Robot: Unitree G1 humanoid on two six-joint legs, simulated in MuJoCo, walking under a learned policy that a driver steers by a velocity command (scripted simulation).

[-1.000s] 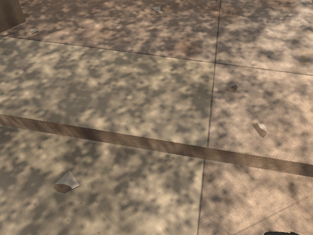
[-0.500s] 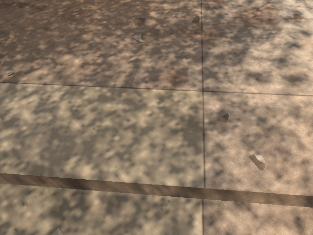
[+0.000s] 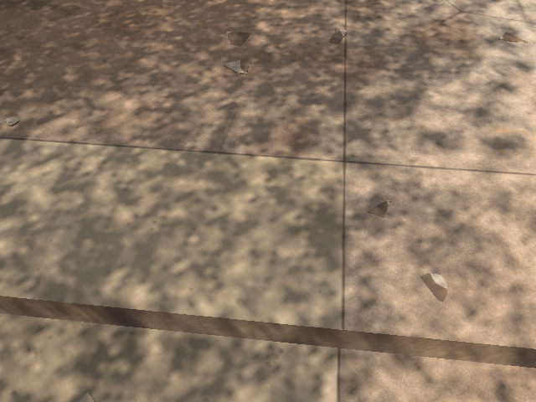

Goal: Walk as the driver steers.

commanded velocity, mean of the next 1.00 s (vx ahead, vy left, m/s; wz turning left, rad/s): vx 0.00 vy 0.00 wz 0.00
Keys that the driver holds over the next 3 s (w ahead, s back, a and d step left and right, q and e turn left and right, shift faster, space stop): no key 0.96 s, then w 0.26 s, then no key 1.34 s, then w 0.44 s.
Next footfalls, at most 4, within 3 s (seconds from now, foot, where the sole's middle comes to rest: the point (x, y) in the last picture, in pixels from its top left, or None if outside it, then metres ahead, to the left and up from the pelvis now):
1.32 right None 0.16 -0.11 -0.78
1.68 left None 0.24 0.08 -0.78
2.94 left None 0.36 0.16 -0.78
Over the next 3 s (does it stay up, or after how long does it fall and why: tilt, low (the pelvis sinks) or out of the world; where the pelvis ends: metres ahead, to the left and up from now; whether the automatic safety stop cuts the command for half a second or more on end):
stays up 0.28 0.06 -0.02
